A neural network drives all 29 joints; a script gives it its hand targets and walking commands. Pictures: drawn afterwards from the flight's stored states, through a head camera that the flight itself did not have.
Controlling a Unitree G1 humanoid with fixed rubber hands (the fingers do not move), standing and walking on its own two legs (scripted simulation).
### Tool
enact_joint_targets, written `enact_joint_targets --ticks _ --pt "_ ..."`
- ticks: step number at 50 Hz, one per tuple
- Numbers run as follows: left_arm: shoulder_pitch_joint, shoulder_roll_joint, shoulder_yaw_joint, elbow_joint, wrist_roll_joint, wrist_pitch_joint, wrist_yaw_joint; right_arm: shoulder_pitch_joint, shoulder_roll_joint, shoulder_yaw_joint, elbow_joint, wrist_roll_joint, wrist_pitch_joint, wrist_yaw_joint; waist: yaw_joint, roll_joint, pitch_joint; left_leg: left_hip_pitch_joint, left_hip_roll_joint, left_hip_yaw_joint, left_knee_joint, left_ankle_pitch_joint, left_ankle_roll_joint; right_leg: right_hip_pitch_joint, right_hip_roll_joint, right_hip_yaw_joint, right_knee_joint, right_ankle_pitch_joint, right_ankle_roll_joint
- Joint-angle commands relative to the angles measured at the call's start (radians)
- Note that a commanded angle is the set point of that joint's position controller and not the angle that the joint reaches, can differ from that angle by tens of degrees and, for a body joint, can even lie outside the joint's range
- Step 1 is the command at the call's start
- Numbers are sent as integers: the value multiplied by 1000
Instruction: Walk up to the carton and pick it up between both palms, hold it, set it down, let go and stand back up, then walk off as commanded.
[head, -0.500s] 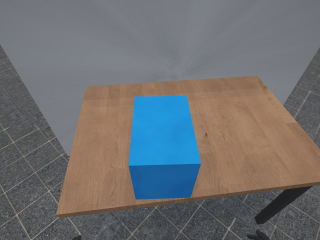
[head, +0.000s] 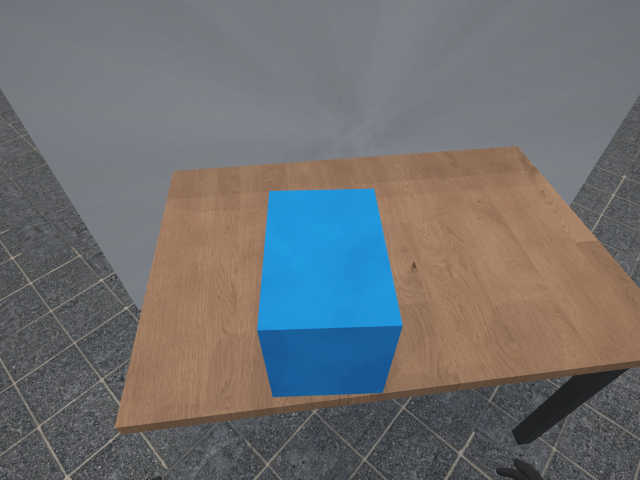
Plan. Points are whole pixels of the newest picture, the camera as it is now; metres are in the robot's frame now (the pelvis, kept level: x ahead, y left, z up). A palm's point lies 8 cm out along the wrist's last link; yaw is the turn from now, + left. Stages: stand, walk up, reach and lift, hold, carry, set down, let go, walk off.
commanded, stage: stand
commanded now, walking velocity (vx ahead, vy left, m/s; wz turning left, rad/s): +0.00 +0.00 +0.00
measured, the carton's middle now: (324, 290) +0.43 +0.02 -0.05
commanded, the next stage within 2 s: walk off in 0.34 s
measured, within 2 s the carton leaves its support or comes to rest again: neither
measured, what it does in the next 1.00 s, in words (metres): walks backwards: right foot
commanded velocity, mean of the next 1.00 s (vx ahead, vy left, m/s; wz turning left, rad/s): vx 0.00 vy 0.00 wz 0.00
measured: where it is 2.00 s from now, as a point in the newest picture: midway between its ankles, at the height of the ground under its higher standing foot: outside the picture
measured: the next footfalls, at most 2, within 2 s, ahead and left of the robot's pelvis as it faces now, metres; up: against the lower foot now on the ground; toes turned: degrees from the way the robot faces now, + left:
right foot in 0.86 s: -0.02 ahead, -0.14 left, +0.00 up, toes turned +3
left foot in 1.54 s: -0.28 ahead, +0.06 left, +0.00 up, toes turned -1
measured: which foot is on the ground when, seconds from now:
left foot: down 0.00-0.86, up 0.88-1.00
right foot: down 0.00-0.62, up 0.64-0.84, down 0.86-1.00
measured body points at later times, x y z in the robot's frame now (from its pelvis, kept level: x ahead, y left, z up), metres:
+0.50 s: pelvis +0.00 +0.00 +0.00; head +0.00 +0.01 +0.45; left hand +0.10 +0.27 -0.12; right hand +0.11 -0.26 -0.11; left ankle +0.04 +0.11 -0.74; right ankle -0.03 -0.13 -0.74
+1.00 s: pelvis -0.10 -0.08 +0.00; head -0.06 -0.14 +0.44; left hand -0.01 +0.22 -0.08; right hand +0.01 -0.35 -0.16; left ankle -0.07 +0.08 -0.66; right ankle -0.07 -0.14 -0.74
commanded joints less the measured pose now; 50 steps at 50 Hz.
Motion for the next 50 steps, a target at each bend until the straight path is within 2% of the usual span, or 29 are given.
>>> enact_joint_targets --ticks 1,4,8,9,13,14,18,20,21,22,23,26,27,29,30,31,32,34,37,39,40,41,42,43,44,45,46,47,50 --pt "-49 230 67 -24 7 -48 -1 -49 -270 -54 -27 -72 -21 -11 11 68 6 46 91 -122 -151 91 20 -114 -124 86 -96 117 -24" --pt "-60 232 71 -15 8 -52 -1 -77 -265 -54 -30 -77 -22 -13 26 12 9 52 101 -138 -152 97 21 -125 -120 83 -106 102 -26" --pt "-31 222 64 -11 8 -50 0 -64 -275 -57 -29 -69 -17 -9 20 65 26 36 94 -130 -144 69 24 -110 -129 89 -108 111 -26" --pt "-38 242 71 -16 9 -49 6 -59 -262 -57 -25 -78 -15 -10 20 24 -8 58 100 -128 -144 101 27 -111 -129 83 -95 121 -26" --pt "-41 226 66 -11 10 -53 1 -48 -275 -55 -24 -75 -19 -11 18 93 -1 64 105 -128 -137 149 23 -121 -134 104 -89 143 -32" --pt "-38 220 66 -11 3 -50 3 -36 -281 -56 -16 -69 -23 -10 14 52 -6 59 107 -130 -139 141 22 -114 -135 87 -87 140 -26" --pt "-38 230 69 -4 7 -47 0 -62 -272 -54 -21 -73 -21 -14 37 28 -10 45 106 -128 -154 80 26 -92 -132 79 -96 103 -28" --pt "-63 229 66 -3 6 -51 1 -70 -274 -58 -23 -70 -23 -14 17 58 -8 43 99 -122 -160 77 24 -98 -137 81 -103 134 -27" --pt "-56 231 70 -1 3 -51 2 -75 -285 -59 -21 -69 -24 -10 32 30 1 38 100 -128 -157 74 27 -94 -130 84 -96 117 -28" --pt "-49 224 62 -10 2 -50 -2 -69 -296 -60 -24 -71 -23 -12 29 69 -23 66 101 -130 -152 95 19 -100 -135 86 -103 113 -29" --pt "-53 226 65 0 7 -48 0 -78 -275 -59 -24 -70 -23 -9 27 28 -19 68 103 -124 -150 93 20 -110 -129 78 -103 111 -25" --pt "-63 234 69 7 8 -46 0 -58 -284 -58 -22 -70 -19 -13 27 84 13 35 106 -128 -162 70 23 -100 -131 88 -98 97 -27" --pt "-59 310 73 14 9 -26 -2 -8 -362 -51 -24 -82 2 -21 11 55 31 -13 105 -135 -51 415 48 -167 -121 65 70 345 -41" --pt "-48 302 81 5 10 -19 4 14 -370 -65 -17 -75 9 -25 0 118 -62 28 143 -148 -36 559 105 -181 -94 39 223 320 -47" --pt "-45 292 79 -8 15 -14 3 17 -375 -63 -26 -80 15 -26 -6 155 -80 42 182 -184 -62 579 137 -216 -55 11 295 217 -38" --pt "-14 261 82 -9 18 -7 6 11 -391 -74 -35 -80 24 -28 -1 235 -91 39 258 -259 -113 624 205 -248 4 -14 422 -1 -22" --pt "-23 242 85 -12 27 7 6 -9 -391 -76 -64 -84 31 -29 -8 276 -80 -12 318 -328 -175 532 265 -281 45 -25 563 -273 -14" --pt "-30 254 97 -28 30 23 6 -65 -388 -72 -106 -88 35 -34 3 197 -45 -118 311 -320 -195 395 298 -275 23 33 695 -296 -7" --pt "-13 266 82 -18 16 21 -1 -143 -375 -61 -116 -99 49 -40 16 208 -67 -101 252 -248 -114 415 245 -298 -28 52 608 -237 -9" --pt "-14 259 78 -7 21 20 -2 -122 -374 -58 -109 -101 59 -43 9 200 -103 -56 240 -265 -93 380 219 -257 -28 46 436 -206 -17" --pt "14 265 76 3 22 19 -2 -157 -375 -52 -112 -97 68 -42 34 166 -98 -79 211 -209 -41 316 174 -206 -49 53 248 -112 -18" --pt "60 274 73 35 26 16 0 -194 -365 -49 -108 -92 76 -42 66 103 -66 -143 164 -173 58 227 123 -137 -74 89 23 12 -20" --pt "52 316 81 42 30 12 3 -121 -327 -42 -75 -83 78 -33 50 -69 -58 -205 23 -55 203 17 58 -100 -150 224 -142 157 -22" --pt "17 380 98 16 37 9 7 -53 -291 -43 -61 -81 72 -35 41 -229 -84 -250 -121 -17 445 -377 4 -168 -359 451 -192 240 -125" --pt "-6 394 107 -27 47 3 10 -61 -317 -57 -64 -92 87 -47 57 -173 -38 -257 -167 -215 626 -441 15 -303 -360 497 -214 149 -157" --pt "-58 377 101 -48 52 3 20 -62 -329 -57 -61 -90 97 -49 52 -151 15 -257 -177 -292 701 -413 25 -371 -346 474 -225 26 -134" --pt "-122 340 96 -68 50 -3 22 -39 -321 -51 -65 -85 99 -51 33 -163 63 -297 -178 -322 733 -348 20 -353 -305 404 -212 35 -95" --pt "-161 308 96 -73 51 4 24 18 -329 -43 -44 -80 97 -44 5 -128 63 -321 -176 -280 738 -290 6 -271 -260 283 -158 160 -84" --pt "-75 273 89 -83 60 4 30 52 -331 -52 -43 -85 95 -42 41 -109 -54 -352 -185 -234 781 -268 -28 -48 -254 275 -70 399 -111"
